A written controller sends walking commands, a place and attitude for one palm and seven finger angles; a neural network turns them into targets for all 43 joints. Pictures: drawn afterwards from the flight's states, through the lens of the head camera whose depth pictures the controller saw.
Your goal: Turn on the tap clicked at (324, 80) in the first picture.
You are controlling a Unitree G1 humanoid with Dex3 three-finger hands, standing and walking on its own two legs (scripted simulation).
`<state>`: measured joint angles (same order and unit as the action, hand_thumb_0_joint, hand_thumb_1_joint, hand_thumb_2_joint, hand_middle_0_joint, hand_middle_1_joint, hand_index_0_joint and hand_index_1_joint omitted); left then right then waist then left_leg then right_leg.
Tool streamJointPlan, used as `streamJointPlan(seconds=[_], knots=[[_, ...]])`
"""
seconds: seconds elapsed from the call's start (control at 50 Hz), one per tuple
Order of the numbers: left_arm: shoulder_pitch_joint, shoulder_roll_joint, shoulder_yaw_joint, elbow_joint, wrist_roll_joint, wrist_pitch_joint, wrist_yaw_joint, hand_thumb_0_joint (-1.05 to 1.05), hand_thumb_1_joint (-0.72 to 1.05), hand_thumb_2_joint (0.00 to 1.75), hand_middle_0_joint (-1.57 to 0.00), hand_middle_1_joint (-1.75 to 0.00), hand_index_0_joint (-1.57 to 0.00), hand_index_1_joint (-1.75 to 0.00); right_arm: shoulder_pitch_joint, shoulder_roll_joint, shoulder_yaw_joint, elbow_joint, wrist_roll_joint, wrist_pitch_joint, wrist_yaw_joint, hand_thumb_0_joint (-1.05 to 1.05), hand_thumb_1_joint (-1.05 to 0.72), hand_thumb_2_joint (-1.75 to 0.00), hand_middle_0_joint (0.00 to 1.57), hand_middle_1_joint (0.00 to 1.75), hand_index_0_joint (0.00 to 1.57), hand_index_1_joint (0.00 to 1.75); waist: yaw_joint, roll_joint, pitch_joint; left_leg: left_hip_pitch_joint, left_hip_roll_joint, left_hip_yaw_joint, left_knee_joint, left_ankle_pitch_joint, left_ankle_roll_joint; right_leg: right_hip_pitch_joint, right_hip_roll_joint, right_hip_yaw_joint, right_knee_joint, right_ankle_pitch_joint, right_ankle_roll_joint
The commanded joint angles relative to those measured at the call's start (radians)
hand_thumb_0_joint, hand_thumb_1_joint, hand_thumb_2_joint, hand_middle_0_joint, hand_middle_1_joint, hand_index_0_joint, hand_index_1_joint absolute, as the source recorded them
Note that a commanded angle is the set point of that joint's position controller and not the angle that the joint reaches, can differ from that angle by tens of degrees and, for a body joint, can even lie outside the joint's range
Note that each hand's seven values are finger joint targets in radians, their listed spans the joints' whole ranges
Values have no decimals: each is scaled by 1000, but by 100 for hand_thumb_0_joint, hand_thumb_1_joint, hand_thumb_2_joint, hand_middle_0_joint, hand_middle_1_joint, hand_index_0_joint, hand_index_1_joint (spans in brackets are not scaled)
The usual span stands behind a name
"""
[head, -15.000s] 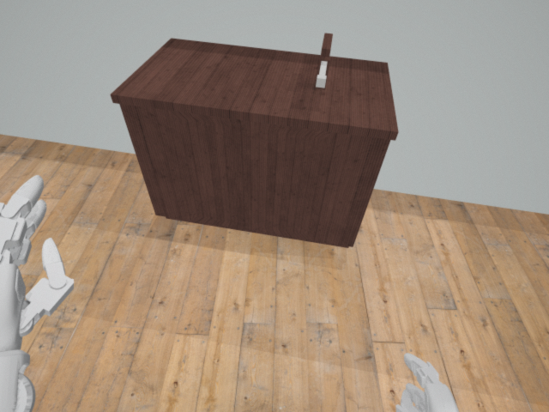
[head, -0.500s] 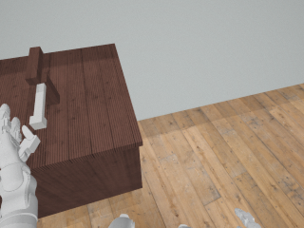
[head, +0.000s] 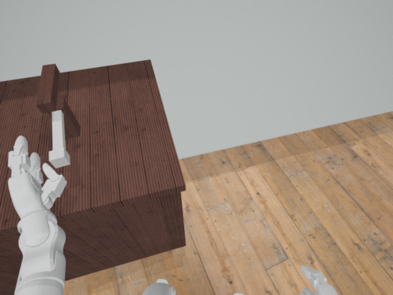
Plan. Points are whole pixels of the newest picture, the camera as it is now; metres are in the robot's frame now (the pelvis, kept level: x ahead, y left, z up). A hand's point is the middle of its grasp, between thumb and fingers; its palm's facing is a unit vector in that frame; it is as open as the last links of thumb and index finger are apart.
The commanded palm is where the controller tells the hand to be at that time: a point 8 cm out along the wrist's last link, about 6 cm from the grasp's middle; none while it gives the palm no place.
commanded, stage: push the lever round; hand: left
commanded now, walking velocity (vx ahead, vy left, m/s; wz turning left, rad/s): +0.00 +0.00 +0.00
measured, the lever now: (59, 158) +0.36 +0.30 +0.07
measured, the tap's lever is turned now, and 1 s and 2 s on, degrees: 5 30 60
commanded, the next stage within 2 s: none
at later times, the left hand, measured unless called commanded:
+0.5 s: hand (82, 172) +0.34 +0.25 +0.05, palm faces +0.65 -0.76 -0.08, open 7.8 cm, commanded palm +0.29 +0.27 +0.06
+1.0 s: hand (101, 163) +0.36 +0.22 +0.05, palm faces +0.73 -0.68 -0.08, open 7.7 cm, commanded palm +0.31 +0.24 +0.06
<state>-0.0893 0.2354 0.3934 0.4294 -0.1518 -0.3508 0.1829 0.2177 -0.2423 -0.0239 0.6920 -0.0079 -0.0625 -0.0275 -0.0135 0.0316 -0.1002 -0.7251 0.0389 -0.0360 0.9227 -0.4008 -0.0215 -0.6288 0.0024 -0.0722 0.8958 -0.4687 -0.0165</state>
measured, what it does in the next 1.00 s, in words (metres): stands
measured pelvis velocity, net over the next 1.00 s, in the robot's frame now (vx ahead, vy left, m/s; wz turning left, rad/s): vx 0.00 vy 0.00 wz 0.01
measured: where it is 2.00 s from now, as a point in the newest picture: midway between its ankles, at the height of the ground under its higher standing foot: outside the picture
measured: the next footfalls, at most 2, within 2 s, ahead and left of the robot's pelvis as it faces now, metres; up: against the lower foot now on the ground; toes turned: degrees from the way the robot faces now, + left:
none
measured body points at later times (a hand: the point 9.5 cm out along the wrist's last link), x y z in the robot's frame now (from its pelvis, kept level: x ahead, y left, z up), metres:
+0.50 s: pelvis +0.00 +0.00 +0.00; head +0.04 +0.00 +0.45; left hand +0.30 +0.29 +0.06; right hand +0.13 -0.25 -0.11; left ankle +0.03 +0.13 -0.69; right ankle -0.02 -0.11 -0.69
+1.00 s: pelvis +0.00 +0.00 +0.00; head +0.04 +0.00 +0.45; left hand +0.32 +0.25 +0.06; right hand +0.13 -0.25 -0.12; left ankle +0.03 +0.13 -0.69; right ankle -0.02 -0.11 -0.69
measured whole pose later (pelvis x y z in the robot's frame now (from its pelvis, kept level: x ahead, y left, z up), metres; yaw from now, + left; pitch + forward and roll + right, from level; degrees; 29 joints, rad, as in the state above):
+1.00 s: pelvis +0.00 +0.00 +0.00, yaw +1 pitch +11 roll -1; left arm -0.27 0.05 0.23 0.55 0.05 -0.29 0.69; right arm 0.19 -0.21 -0.03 0.73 -0.05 0.01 0.00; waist -0.03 0.03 -0.13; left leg -0.70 0.03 -0.04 0.90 -0.39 -0.02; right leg -0.60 0.00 -0.08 0.88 -0.46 -0.02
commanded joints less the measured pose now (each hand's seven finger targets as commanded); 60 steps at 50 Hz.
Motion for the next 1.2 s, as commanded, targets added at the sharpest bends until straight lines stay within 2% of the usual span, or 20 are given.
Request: streamJointPlan(seconds=[0.0, 0.08, 0.12, 0.18, 0.2, 0.32, 0.4, 0.56, 0.68, 0.76, 0.78, 0.8, 0.88, 0.92, 0.96, 0.98, 1.04, 1.08, 1.1, 1.18], knots=[[-231, 160, -16, -253, 36, -67, 48, 0, 90, 90, -15, -15, -15, -15, -21, -135, -43, -122, -3, -38, -9, 0, -90, -90, 20, 30, 20, 30, -17, 35, -272, 229, -33, -5, -113, 243, 35, 85, 21, 33, -125, 322, 2], [-220, 154, -20, -258, 63, -59, 105, 0, 90, 90, -15, -15, -15, -15, -30, -134, -43, -125, -7, -32, -7, 0, -90, -90, 20, 30, 20, 30, -6, 34, -262, 225, -32, -9, -120, 232, 31, 85, 21, 29, -126, 302, -1], [-264, 114, -63, -258, 72, -55, 129, 0, 90, 90, -15, -15, -15, -15, -41, -128, -40, -128, -7, -29, -5, 0, -90, -90, 20, 30, 20, 30, -19, 13, -248, 220, -34, -8, -120, 204, 33, 74, 18, 29, -134, 283, 1], [-250, 155, -15, -255, 90, -50, 171, 0, 90, 90, -15, -15, -15, -15, -47, -127, -41, -127, -11, -21, -6, 0, -90, -90, 20, 30, 20, 30, -1, 27, -264, 213, -35, -2, -123, 204, 32, 93, 18, 33, -135, 282, -2], [-258, 112, -56, -257, 94, -48, 178, 0, 90, 90, -15, -15, -15, -15, -48, -121, -38, -132, -14, -18, -3, 0, -90, -90, 20, 30, 20, 30, -8, 25, -267, 217, -38, 0, -123, 206, 33, 97, 16, 31, -136, 288, 0], [-320, 109, -51, -187, 108, -33, 226, 0, 90, 90, -15, -15, -15, -15, -57, -120, -35, -120, -15, -7, -8, 0, -90, -90, 20, 30, 20, 30, -22, -26, -232, 181, -40, 6, -119, 157, 37, 88, 12, 40, -158, 253, 4], [-369, 81, -89, -212, 132, -44, 252, 0, 90, 90, -15, -15, -15, -15, -55, -113, -35, -116, -19, -5, -6, 0, -90, -90, 20, 30, 20, 30, -21, 43, -268, 216, -38, 4, -121, 176, 34, 88, 11, 41, -150, 264, -4], [-402, 40, -114, -157, 157, -29, 334, 0, 90, 90, -15, -15, -15, -15, -56, -115, -40, -106, -27, 3, 1, 0, -90, -90, 20, 30, 20, 30, -26, -32, -268, 199, -39, 1, -116, 179, 35, 97, 8, 36, -157, 273, 0], [-417, 21, -123, -146, 196, -16, 397, 0, 90, 90, -15, -15, -15, -15, -60, -108, -43, -102, -34, 18, 7, 0, -90, -90, 20, 30, 20, 30, -21, 10, -277, 214, -37, 7, -119, 204, 32, 104, 7, 36, -158, 294, -5], [-450, -30, -160, -154, 204, -15, 436, 0, 90, 90, -15, -15, -15, -15, -63, -103, -46, -104, -40, 20, 13, 0, -90, -90, 20, 30, 20, 30, -25, -18, -300, 224, -36, 5, -113, 222, 32, 110, 7, 32, -155, 309, -5], [-442, -7, -137, -149, 215, -11, 448, 0, 90, 90, -15, -15, -15, -15, -61, -106, -47, -98, -42, 24, 12, 0, -90, -90, 20, 30, 20, 30, -19, 5, -300, 231, -33, 3, -118, 231, 29, 110, 8, 30, -153, 310, -8], [-449, -38, -163, -153, 216, -9, 455, 0, 90, 90, -15, -15, -15, -15, -62, -100, -45, -103, -43, 27, 16, 0, -90, -90, 20, 30, 20, 30, -21, 8, -304, 231, -37, 7, -116, 239, 30, 116, 6, 30, -151, 323, -8], [-451, -27, -141, -105, 232, 7, 492, 0, 90, 90, -15, -15, -15, -15, -66, -101, -48, -92, -45, 36, 18, 0, -90, -90, 20, 30, 20, 30, -19, -25, -278, 209, -34, 6, -119, 226, 29, 114, 5, 29, -160, 311, -7], [-521, -69, -183, -103, 237, 7, 503, 0, 90, 90, -15, -15, -15, -15, -74, -95, -44, -91, -45, 38, 19, 0, -90, -90, 20, 30, 20, 30, -38, -35, -270, 212, -35, 6, -118, 201, 32, 98, 1, 29, -168, 283, -5], [-546, -60, -169, -78, 242, 5, 521, 0, 90, 90, -15, -15, -15, -15, -76, -95, -45, -85, -48, 40, 17, 0, -90, -90, 20, 30, 20, 30, -37, -42, -271, 207, -35, 7, -117, 193, 33, 97, 1, 31, -173, 271, -6], [-552, -46, -156, -84, 249, 4, 529, 0, 90, 90, -15, -15, -15, -15, -75, -96, -47, -78, -50, 42, 15, 0, -90, -90, 20, 30, 20, 30, -30, -6, -281, 216, -34, 8, -120, 199, 30, 98, 2, 33, -172, 273, -8], [-584, -96, -193, -70, 260, 4, 551, 0, 90, 90, -15, -15, -15, -15, -75, -87, -47, -77, -57, 45, 23, 0, -90, -90, 20, 30, 20, 30, -37, -5, -305, 230, -34, 7, -110, 226, 30, 97, 1, 24, -159, 300, -10], [-572, -72, -161, -49, 267, 9, 569, 0, 90, 90, -15, -15, -15, -15, -72, -91, -51, -70, -60, 50, 25, 0, -90, -90, 20, 30, 20, 30, -30, -17, -318, 228, -31, 4, -108, 239, 27, 103, 3, 23, -156, 309, -10], [-605, -112, -200, -57, 269, 10, 572, 0, 90, 90, -15, -15, -15, -15, -74, -84, -48, -75, -60, 52, 29, 0, -90, -90, 20, 30, 20, 30, -39, 1, -317, 234, -32, 3, -111, 241, 26, 94, 0, 16, -151, 305, -11], [-652, -119, -193, -26, 283, 21, 604, 0, 90, 90, -15, -15, -15, -15, -74, -86, -51, -62, -69, 57, 33, 0, -90, -90, 20, 30, 20, 30, -39, 0, -320, 237, -26, -4, -111, 241, 20, 79, 5, 9, -147, 288, -14]])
